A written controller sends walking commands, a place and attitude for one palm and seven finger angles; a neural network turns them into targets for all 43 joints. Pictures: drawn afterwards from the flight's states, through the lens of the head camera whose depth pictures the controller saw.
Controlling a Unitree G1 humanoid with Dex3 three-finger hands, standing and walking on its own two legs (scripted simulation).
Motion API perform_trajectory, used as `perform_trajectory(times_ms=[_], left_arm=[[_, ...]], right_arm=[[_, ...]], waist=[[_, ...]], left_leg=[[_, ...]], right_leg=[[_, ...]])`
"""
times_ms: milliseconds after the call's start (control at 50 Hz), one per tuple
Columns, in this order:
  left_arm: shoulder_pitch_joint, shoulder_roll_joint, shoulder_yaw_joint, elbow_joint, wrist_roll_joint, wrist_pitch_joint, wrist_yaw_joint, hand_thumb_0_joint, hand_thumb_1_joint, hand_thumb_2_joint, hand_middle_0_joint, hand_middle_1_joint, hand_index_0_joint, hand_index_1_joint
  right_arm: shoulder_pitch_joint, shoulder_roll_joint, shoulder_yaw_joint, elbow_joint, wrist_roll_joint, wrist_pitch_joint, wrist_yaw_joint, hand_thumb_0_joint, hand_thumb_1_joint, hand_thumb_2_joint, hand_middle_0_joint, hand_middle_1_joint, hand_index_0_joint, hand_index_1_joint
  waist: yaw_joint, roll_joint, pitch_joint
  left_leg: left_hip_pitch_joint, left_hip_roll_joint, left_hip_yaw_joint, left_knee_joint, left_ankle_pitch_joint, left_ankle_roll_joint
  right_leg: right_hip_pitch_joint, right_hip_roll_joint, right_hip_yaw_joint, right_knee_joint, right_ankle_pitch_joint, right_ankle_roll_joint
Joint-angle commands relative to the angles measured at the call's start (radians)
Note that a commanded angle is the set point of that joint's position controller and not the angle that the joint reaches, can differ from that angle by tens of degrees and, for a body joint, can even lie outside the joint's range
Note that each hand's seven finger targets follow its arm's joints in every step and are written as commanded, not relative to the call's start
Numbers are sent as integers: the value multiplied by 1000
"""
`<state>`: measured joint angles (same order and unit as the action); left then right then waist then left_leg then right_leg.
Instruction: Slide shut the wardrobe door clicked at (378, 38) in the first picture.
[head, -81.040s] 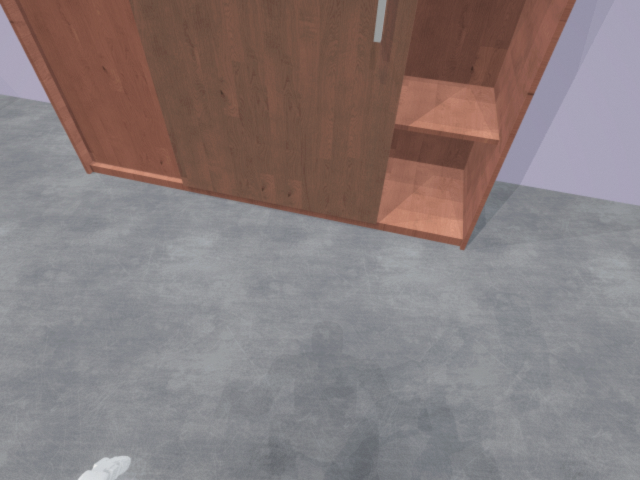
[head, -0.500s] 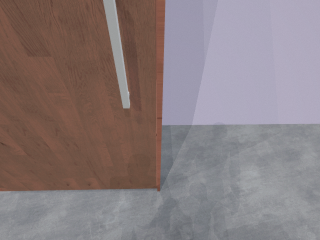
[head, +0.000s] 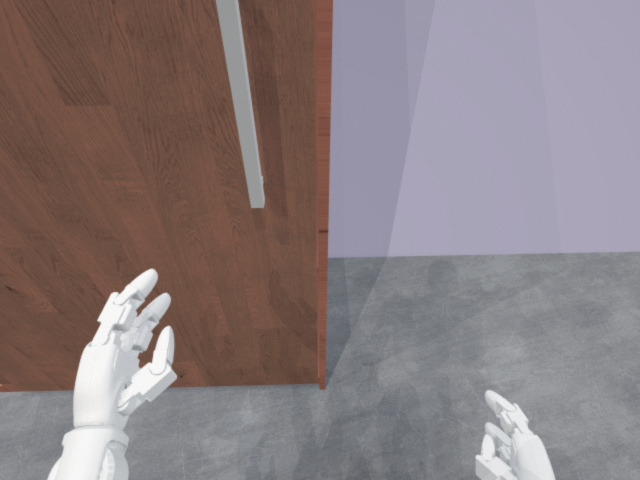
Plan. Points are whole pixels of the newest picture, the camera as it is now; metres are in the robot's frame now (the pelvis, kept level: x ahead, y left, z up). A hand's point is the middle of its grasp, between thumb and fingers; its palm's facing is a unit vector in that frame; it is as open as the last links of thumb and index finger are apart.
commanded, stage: raise the hand with hooked fingers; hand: left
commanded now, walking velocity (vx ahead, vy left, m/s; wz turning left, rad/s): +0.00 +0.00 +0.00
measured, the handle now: (245, 105) +0.52 +0.12 +0.24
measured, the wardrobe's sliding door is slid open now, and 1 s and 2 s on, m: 0.00 0.00 0.00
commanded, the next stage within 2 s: move the hooked fingers beside the handle in 1.82 s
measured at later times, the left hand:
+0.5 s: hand (130, 366) +0.23 +0.22 +0.08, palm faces +0.01 -1.00 -0.07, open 10.7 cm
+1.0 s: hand (25, 282) +0.25 +0.29 +0.20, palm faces +0.18 -0.98 -0.07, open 13.5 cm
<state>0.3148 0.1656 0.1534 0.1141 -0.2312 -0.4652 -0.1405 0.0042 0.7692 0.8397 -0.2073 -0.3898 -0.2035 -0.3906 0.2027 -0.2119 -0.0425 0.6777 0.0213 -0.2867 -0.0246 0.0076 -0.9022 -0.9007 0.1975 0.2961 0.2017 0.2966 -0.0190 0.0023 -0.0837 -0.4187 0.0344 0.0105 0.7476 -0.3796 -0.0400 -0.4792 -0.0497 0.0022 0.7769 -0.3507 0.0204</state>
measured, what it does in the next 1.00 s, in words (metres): stands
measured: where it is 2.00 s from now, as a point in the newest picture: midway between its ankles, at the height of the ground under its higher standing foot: outside the picture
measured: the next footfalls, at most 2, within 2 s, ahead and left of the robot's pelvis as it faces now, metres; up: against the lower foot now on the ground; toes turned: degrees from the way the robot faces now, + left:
none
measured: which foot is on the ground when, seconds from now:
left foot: down 0.00-1.00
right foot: down 0.00-1.00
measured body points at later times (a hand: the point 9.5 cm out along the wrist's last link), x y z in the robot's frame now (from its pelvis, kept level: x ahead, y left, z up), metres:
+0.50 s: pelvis +0.00 +0.01 -0.01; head +0.01 +0.00 +0.44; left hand +0.22 +0.27 +0.09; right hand +0.18 -0.19 -0.09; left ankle +0.00 +0.15 -0.71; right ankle +0.03 -0.13 -0.71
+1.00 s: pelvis +0.02 +0.01 +0.02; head -0.01 +0.00 +0.47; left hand +0.24 +0.34 +0.20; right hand +0.23 -0.21 -0.03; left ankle +0.00 +0.15 -0.71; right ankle +0.03 -0.13 -0.71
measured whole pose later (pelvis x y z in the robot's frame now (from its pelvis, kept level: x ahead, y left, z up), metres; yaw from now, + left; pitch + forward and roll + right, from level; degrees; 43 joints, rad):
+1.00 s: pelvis +0.02 +0.01 +0.02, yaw +3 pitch -2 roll -1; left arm 0.06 0.40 0.45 -0.07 -0.37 0.06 -0.34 -0.01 -0.39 0.35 -0.29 -1.13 -0.29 -1.13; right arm 0.23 -0.25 0.06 0.60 0.08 -0.31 -0.12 0.01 -0.90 -0.90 0.20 0.30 0.20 0.30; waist 0.06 0.04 -0.06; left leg -0.25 0.05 -0.04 0.64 -0.36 -0.03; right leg -0.25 -0.04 -0.06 0.59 -0.30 0.03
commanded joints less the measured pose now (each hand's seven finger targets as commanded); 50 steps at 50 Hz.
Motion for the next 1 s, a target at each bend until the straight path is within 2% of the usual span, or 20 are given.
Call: perform_trajectory(times_ms=[0,60,120,200,240,300,340,380,440,480,520,540,620,640,680,740,780,840,920,980], left_arm=[[343,133,106,-10,-35,3,-192,0,550,750,-225,-525,-225,-525],[185,184,167,-311,-82,50,-155,0,480,720,-230,-570,-230,-570],[17,181,144,-604,-56,-44,-57,0,410,690,-235,-615,-235,-615],[-75,128,-15,-672,-8,-141,-54,0,317,650,-242,-675,-242,-675],[-108,129,-61,-605,-13,-107,-107,0,270,630,-245,-705,-245,-705],[-25,216,25,-426,-14,67,-166,0,200,600,-250,-750,-250,-750],[70,274,140,-288,-31,226,-184,0,153,580,-253,-780,-253,-780],[69,297,202,-359,-79,340,-178,0,107,560,-257,-810,-257,-810],[54,320,324,-475,-153,385,-110,0,37,530,-262,-855,-262,-855],[28,309,343,-561,-164,337,-69,0,-10,510,-265,-885,-265,-885],[9,276,295,-589,-148,278,-58,0,-57,490,-268,-915,-268,-915],[-24,271,268,-576,-138,261,-65,0,-80,480,-270,-930,-270,-930],[-138,274,180,-469,-113,278,-150,0,-173,440,-277,-990,-277,-990],[-171,281,170,-449,-113,304,-173,0,-197,430,-278,-1005,-278,-1005],[-235,348,213,-457,-113,347,-196,0,-243,410,-282,-1035,-282,-1035],[-307,459,332,-470,-124,391,-191,0,-313,380,-287,-1080,-287,-1080],[-339,470,382,-466,-144,396,-180,0,-360,360,-290,-1110,-290,-1110],[-386,477,420,-445,-171,406,-177,0,-430,330,-295,-1155,-295,-1155],[-422,435,349,-376,-155,479,-207,0,-500,300,-300,-1200,-300,-1200],[-484,438,314,-317,-137,569,-235,0,-500,300,-300,-1200,-300,-1200]], right_arm=[[-109,-159,-60,-281,20,-29,11,0,-900,-900,200,300,200,300],[-103,-141,-46,-344,13,-11,-14,0,-900,-900,200,300,200,300],[-28,-116,-31,-318,-6,-23,-20,0,-900,-900,200,300,200,300],[21,-131,-14,-244,-12,-41,-33,0,-900,-900,200,300,200,300],[11,-149,-1,-236,-1,-54,-41,0,-900,-900,200,300,200,300],[-18,-161,2,-243,28,-45,-63,0,-900,-900,200,300,200,300],[-54,-156,4,-257,41,-22,-74,0,-900,-900,200,300,200,300],[-90,-141,16,-303,42,3,-84,0,-900,-900,200,300,200,300],[-109,-112,37,-320,34,6,-80,0,-900,-900,200,300,200,300],[-73,-101,37,-308,29,-14,-70,0,-900,-900,200,300,200,300],[-40,-109,35,-287,23,-36,-58,0,-900,-900,200,300,200,300],[-37,-117,36,-273,21,-42,-54,0,-900,-900,200,300,200,300],[-17,-154,34,-234,41,-73,-69,0,-900,-900,200,300,200,300],[-22,-162,36,-230,46,-77,-78,0,-900,-900,200,300,200,300],[-30,-169,33,-230,50,-86,-96,0,-900,-900,200,300,200,300],[-48,-170,43,-229,44,-89,-113,0,-900,-900,200,300,200,300],[-62,-158,49,-232,43,-88,-116,0,-900,-900,200,300,200,300],[-73,-151,56,-224,43,-87,-111,0,-900,-900,200,300,200,300],[-75,-158,61,-221,53,-86,-104,0,-900,-900,200,300,200,300],[-77,-166,67,-221,62,-63,-104,0,-900,-900,200,300,200,300]], waist=[[113,-134,-10],[102,9,-112],[51,151,-206],[-37,175,-164],[-67,156,-103],[-34,58,-60],[35,5,-71],[80,-11,-140],[122,4,-184],[108,18,-193],[84,35,-168],[67,9,-128],[18,86,-36],[18,90,-3],[32,80,-43],[62,64,-65],[73,50,-82],[86,98,-98],[73,133,-72],[60,85,-13]], left_leg=[[-198,-83,65,-3,81,36],[-166,-77,60,12,80,44],[-55,-53,13,50,199,51],[-39,-29,-29,95,189,56],[-60,-21,-53,83,116,59],[-120,-27,-61,18,-25,59],[-137,-34,-49,-25,-17,56],[-99,-43,-28,-52,63,51],[-53,-44,-30,-81,192,39],[-17,-38,-24,-90,265,36],[5,-37,-17,-92,282,35],[-2,-35,-18,-93,274,38],[24,-34,-20,-123,125,50],[26,-36,-24,-135,96,53],[58,-37,-32,-157,94,59],[88,-39,-36,-182,126,61],[112,-41,-36,-195,177,58],[152,-45,-28,-203,236,51],[188,-43,-16,-223,283,49],[182,-40,-20,-247,253,54]], right_leg=[[50,23,-34,-70,26,-38],[40,27,-25,-51,-5,-28],[-4,53,-55,21,158,-36],[-124,67,-72,51,132,-40],[-135,69,-71,22,73,-37],[-82,61,-61,-50,-45,-30],[-1,55,-58,-88,-63,-29],[92,42,-68,-98,14,-21],[195,57,-101,-89,145,-27],[190,63,-112,-87,230,-26],[158,68,-108,-95,250,-23],[158,70,-102,-108,245,-23],[85,60,-76,-182,85,-19],[88,61,-73,-203,50,-21],[123,53,-69,-223,41,-20],[179,54,-74,-245,55,-21],[219,53,-84,-245,110,-23],[263,58,-82,-256,189,-26],[264,56,-86,-266,275,-24],[250,58,-86,-297,253,-20]])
